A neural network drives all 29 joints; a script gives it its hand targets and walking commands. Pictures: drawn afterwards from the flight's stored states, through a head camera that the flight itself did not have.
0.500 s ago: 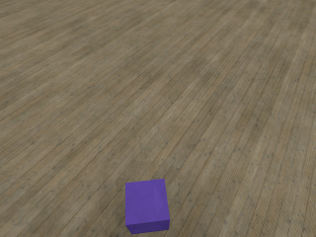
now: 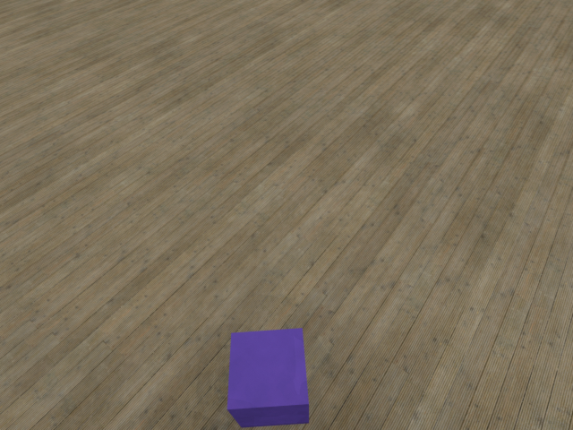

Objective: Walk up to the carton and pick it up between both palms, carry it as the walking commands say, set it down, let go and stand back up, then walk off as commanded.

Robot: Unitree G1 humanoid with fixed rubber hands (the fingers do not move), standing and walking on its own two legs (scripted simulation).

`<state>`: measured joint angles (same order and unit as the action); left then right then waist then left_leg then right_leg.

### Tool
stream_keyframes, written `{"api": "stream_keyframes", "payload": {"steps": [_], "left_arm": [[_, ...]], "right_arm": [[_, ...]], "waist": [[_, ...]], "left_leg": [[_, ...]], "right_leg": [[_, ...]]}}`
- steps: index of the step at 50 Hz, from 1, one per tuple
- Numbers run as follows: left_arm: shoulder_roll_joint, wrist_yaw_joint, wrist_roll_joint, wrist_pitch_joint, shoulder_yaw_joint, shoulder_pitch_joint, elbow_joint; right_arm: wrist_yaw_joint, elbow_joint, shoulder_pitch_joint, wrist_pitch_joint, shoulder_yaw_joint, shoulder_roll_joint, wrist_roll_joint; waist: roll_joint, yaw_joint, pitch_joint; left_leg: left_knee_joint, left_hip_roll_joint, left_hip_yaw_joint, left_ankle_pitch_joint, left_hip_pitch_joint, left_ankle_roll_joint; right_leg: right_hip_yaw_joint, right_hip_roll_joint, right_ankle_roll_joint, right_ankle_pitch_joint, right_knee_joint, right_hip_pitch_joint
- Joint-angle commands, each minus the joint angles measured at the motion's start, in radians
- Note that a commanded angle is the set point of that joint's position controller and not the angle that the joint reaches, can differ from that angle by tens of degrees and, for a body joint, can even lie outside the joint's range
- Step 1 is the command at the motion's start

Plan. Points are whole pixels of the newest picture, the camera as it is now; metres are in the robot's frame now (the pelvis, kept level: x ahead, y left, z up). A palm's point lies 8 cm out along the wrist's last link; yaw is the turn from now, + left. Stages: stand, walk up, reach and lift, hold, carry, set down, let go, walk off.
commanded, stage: walk up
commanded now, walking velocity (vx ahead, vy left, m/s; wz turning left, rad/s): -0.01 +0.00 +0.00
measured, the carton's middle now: (271, 379) +0.36 +0.09 -0.64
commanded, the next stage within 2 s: stand in 1.68 s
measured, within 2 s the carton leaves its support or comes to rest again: neither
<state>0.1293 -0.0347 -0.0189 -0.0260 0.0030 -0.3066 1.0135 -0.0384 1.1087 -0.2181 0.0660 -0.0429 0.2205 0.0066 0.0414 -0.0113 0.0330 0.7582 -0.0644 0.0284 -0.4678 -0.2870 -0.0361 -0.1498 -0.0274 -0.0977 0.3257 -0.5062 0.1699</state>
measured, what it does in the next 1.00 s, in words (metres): steps on the spot: left foot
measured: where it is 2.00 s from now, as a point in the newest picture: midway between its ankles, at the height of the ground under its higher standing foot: outside the picture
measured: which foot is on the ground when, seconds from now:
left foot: up 0.00-0.12, down 0.14-1.00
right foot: down 0.00-1.00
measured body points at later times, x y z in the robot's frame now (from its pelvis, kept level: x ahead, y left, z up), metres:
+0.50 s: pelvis -0.02 +0.00 +0.01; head -0.01 -0.02 +0.46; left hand -0.04 +0.22 -0.14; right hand -0.07 -0.20 -0.16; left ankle -0.01 +0.14 -0.73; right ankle -0.02 -0.05 -0.73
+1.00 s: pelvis -0.01 +0.00 +0.01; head -0.01 -0.01 +0.46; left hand -0.03 +0.20 -0.15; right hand -0.04 -0.21 -0.16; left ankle -0.01 +0.14 -0.73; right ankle -0.02 -0.05 -0.73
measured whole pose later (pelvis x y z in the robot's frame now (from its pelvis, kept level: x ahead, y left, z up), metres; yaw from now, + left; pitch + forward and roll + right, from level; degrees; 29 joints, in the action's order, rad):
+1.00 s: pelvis -0.01 +0.00 +0.01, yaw -2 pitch -1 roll +0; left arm 0.10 -0.04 -0.01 -0.03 0.00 -0.35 1.13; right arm -0.04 1.16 -0.32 0.00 -0.01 0.12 0.02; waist 0.02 -0.01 0.01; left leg 0.40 -0.07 0.09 -0.22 -0.15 -0.04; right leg -0.12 -0.07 -0.10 0.22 -0.36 0.12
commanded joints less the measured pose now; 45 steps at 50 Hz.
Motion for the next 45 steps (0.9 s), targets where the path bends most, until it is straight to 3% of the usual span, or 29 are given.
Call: {"api": "stream_keyframes", "payload": {"steps": [1, 2, 3, 4, 5, 6, 7, 8, 9, 11, 12, 14, 18, 21, 24, 25, 26, 28, 30, 33, 34, 36, 37, 38, 39, 41, 42, 43, 45], "left_arm": [[0.134, -0.007, -0.007, -0.018, 0.007, -0.057, 0.008], [0.12, -0.008, -0.002, -0.016, 0.009, -0.027, 0.014], [0.088, -0.016, 0.003, -0.009, -0.004, -0.027, 0.02], [0.099, -0.014, 0.012, -0.001, 0.003, 0.002, 0.037], [0.083, -0.008, 0.003, -0.002, -0.007, -0.03, 0.031], [0.075, -0.003, 0.013, -0.001, -0.004, -0.04, 0.036], [0.036, 0.0, 0.021, -0.001, -0.017, -0.047, 0.053], [0.05, -0.005, 0.022, 0.004, -0.012, -0.04, 0.058], [0.062, -0.008, 0.038, 0.01, -0.016, -0.018, 0.054], [0.076, -0.004, 0.017, 0.009, -0.015, -0.059, 0.062], [0.103, 0.0, 0.015, 0.007, 0.004, -0.084, 0.084], [0.052, 0.005, 0.002, 0.009, 0.002, -0.089, 0.097], [0.054, -0.004, 0.009, -0.001, 0.006, -0.086, 0.087], [0.102, -0.006, 0.006, 0.003, 0.018, -0.053, 0.072], [0.065, 0.001, 0.012, -0.002, 0.006, -0.08, 0.084], [0.03, 0.005, 0.024, -0.006, 0.008, -0.085, 0.083], [0.078, 0.01, 0.007, -0.003, 0.012, -0.06, 0.083], [0.072, 0.008, 0.013, 0.003, 0.021, -0.086, 0.092], [0.057, -0.003, 0.01, 0.001, 0.01, -0.087, 0.104], [-0.002, -0.001, 0.015, -0.012, -0.013, -0.127, 0.115], [0.02, 0.0, 0.015, -0.012, -0.005, -0.096, 0.107], [0.058, -0.004, 0.022, -0.015, 0.009, -0.108, 0.104], [0.065, 0.002, 0.011, -0.017, 0.01, -0.105, 0.111], [0.092, 0.002, 0.008, -0.017, 0.012, -0.103, 0.095], [0.094, -0.001, 0.013, -0.016, 0.023, -0.096, 0.089], [0.049, -0.008, 0.019, -0.005, 0.007, -0.103, 0.113], [0.04, -0.009, 0.014, -0.007, -0.005, -0.128, 0.111], [0.047, -0.006, 0.018, -0.011, 0.005, -0.145, 0.116], [0.055, -0.005, 0.011, -0.012, 0.014, -0.121, 0.102]], "right_arm": [[0.001, -0.003, -0.07, -0.017, 0.016, 0.008, 0.0], [0.002, 0.0, -0.088, -0.022, 0.026, -0.014, 0.012], [0.0, 0.0, -0.062, -0.022, 0.018, 0.013, 0.012], [0.0, -0.008, -0.091, -0.031, 0.015, 0.013, 0.013], [0.0, 0.0, -0.085, -0.037, 0.012, 0.054, 0.011], [0.004, -0.006, -0.074, -0.039, 0.014, 0.044, 0.012], [0.0, 0.002, -0.079, -0.037, 0.008, 0.055, 0.015], [-0.001, -0.008, -0.064, -0.042, 0.017, 0.045, 0.026], [0.0, -0.013, -0.037, -0.037, 0.024, 0.031, 0.021], [-0.003, 0.015, -0.074, -0.03, 0.045, -0.04, 0.012], [-0.003, 0.007, -0.088, -0.036, 0.048, -0.03, 0.006], [0.0, 0.022, -0.131, -0.051, 0.042, -0.023, -0.007], [-0.003, 0.023, -0.129, -0.061, 0.044, -0.047, 0.01], [-0.009, 0.003, -0.115, -0.062, 0.041, -0.018, 0.021], [0.001, 0.04, -0.175, -0.068, 0.046, -0.05, 0.013], [0.002, 0.049, -0.187, -0.074, 0.047, -0.058, 0.009], [-0.002, 0.059, -0.222, -0.072, 0.04, -0.027, 0.003], [-0.004, 0.032, -0.172, -0.075, 0.049, -0.053, 0.015], [-0.009, 0.039, -0.188, -0.071, 0.042, -0.052, 0.013], [-0.011, 0.062, -0.221, -0.071, 0.04, -0.018, 0.018], [-0.007, 0.051, -0.207, -0.07, 0.046, -0.064, 0.008], [-0.006, 0.049, -0.202, -0.075, 0.043, -0.048, 0.014], [-0.005, 0.047, -0.215, -0.08, 0.047, -0.046, 0.017], [-0.009, 0.068, -0.219, -0.079, 0.035, -0.013, 0.011], [-0.011, 0.06, -0.233, -0.077, 0.047, -0.038, 0.006], [-0.007, 0.056, -0.223, -0.07, 0.031, -0.046, 0.011], [-0.009, 0.05, -0.199, -0.063, 0.023, -0.016, 0.004], [-0.009, 0.057, -0.187, -0.064, 0.027, -0.043, -0.004], [-0.007, 0.06, -0.212, -0.065, 0.024, -0.055, 0.008]], "waist": [[-0.153, 0.012, -0.031], [-0.142, 0.032, 0.002], [-0.119, 0.037, 0.076], [-0.15, 0.068, 0.071], [-0.122, 0.035, 0.006], [-0.03, 0.023, 0.022], [-0.023, 0.026, 0.041], [-0.05, 0.019, 0.069], [0.045, 0.009, 0.143], [0.058, 0.009, 0.182], [-0.046, -0.002, 0.154], [-0.013, 0.027, 0.103], [-0.079, -0.002, 0.088], [0.0, 0.018, 0.086], [-0.063, 0.009, 0.071], [-0.021, -0.011, 0.03], [-0.079, 0.011, 0.041], [-0.066, -0.018, 0.078], [-0.025, 0.007, 0.054], [-0.012, -0.006, 0.092], [-0.072, -0.002, 0.044], [-0.081, 0.0, 0.053], [-0.038, 0.02, 0.02], [-0.002, -0.003, 0.029], [-0.048, 0.006, 0.011], [-0.087, 0.014, 0.11], [-0.09, -0.011, 0.092], [-0.03, -0.005, 0.043], [-0.056, 0.014, 0.047]], "left_leg": [[-0.117, 0.017, 0.013, 0.062, 0.03, 0.011], [-0.185, -0.008, 0.012, 0.12, 0.057, 0.013], [-0.275, 0.004, 0.01, 0.209, 0.096, 0.022], [-0.334, -0.024, -0.008, 0.365, 0.168, 0.015], [-0.363, -0.058, -0.025, 0.473, 0.272, 0.023], [-0.38, -0.068, -0.031, 0.441, 0.263, 0.029], [-0.382, -0.088, -0.056, 0.374, 0.287, 0.038], [-0.386, -0.099, -0.046, 0.348, 0.259, 0.043], [-0.416, -0.066, -0.032, 0.272, 0.129, 0.035], [-0.44, -0.035, -0.01, 0.247, 0.123, 0.019], [-0.447, -0.038, -0.019, 0.274, 0.136, 0.015], [-0.448, -0.044, -0.014, 0.24, 0.125, 0.04], [-0.436, -0.05, -0.012, 0.267, 0.097, 0.036], [-0.438, -0.053, 0.0, 0.286, 0.162, 0.038], [-0.431, -0.06, 0.002, 0.278, 0.145, 0.032], [-0.443, -0.045, 0.002, 0.296, 0.119, 0.025], [-0.449, -0.046, 0.003, 0.252, 0.119, 0.027], [-0.442, -0.051, 0.004, 0.28, 0.076, 0.02], [-0.441, -0.064, -0.004, 0.323, 0.128, 0.031], [-0.443, -0.07, -0.018, 0.333, 0.118, 0.022], [-0.445, -0.077, -0.015, 0.357, 0.143, 0.028], [-0.432, -0.071, 0.002, 0.363, 0.116, 0.027], [-0.424, -0.071, 0.013, 0.343, 0.148, 0.027], [-0.41, -0.065, 0.001, 0.344, 0.113, 0.024], [-0.409, -0.074, 0.003, 0.327, 0.121, 0.027], [-0.396, -0.071, 0.01, 0.3, 0.065, 0.009], [-0.398, -0.064, 0.005, 0.305, 0.061, 0.007], [-0.404, -0.064, 0.006, 0.292, 0.114, 0.027], [-0.389, -0.057, 0.022, 0.277, 0.109, 0.023]], "right_leg": [[0.254, 0.261, -0.011, -0.838, 0.143, -0.102], [0.222, 0.267, -0.033, -0.806, 0.133, -0.059], [0.24, 0.249, -0.031, -0.668, 0.157, -0.005], [0.183, 0.195, -0.008, -0.554, 0.138, 0.051], [0.183, 0.169, 0.022, -0.383, 0.148, 0.092], [0.202, 0.155, 0.022, -0.231, 0.187, 0.094], [0.216, 0.161, 0.025, -0.042, 0.234, 0.163], [0.208, 0.156, 0.034, -0.02, 0.274, 0.156], [0.201, 0.136, 0.034, -0.017, 0.28, 0.098], [0.23, 0.145, 0.042, 0.045, 0.289, 0.116], [0.222, 0.141, 0.034, 0.022, 0.288, 0.088], [0.202, 0.127, 0.039, -0.014, 0.258, 0.057], [0.206, 0.134, 0.035, -0.058, 0.273, 0.023], [0.259, 0.16, 0.013, 0.02, 0.316, 0.09], [0.237, 0.144, 0.029, -0.025, 0.299, 0.049], [0.239, 0.157, 0.021, -0.066, 0.272, -0.016], [0.26, 0.158, 0.015, 0.008, 0.308, 0.031], [0.217, 0.125, 0.039, -0.071, 0.281, 0.015], [0.23, 0.155, 0.03, -0.118, 0.296, 0.021], [0.209, 0.148, 0.028, -0.249, 0.265, 0.026], [0.195, 0.146, 0.04, -0.305, 0.245, -0.002], [0.204, 0.152, 0.052, -0.379, 0.249, -0.01], [0.196, 0.152, 0.026, -0.368, 0.22, -0.025], [0.218, 0.155, 0.053, -0.399, 0.24, -0.049], [0.203, 0.151, 0.03, -0.322, 0.232, -0.054], [0.22, 0.156, 0.066, -0.289, 0.267, 0.016], [0.228, 0.159, 0.075, -0.367, 0.266, -0.024], [0.232, 0.148, 0.062, -0.315, 0.263, -0.009], [0.24, 0.163, 0.051, -0.223, 0.276, 0.007]]}}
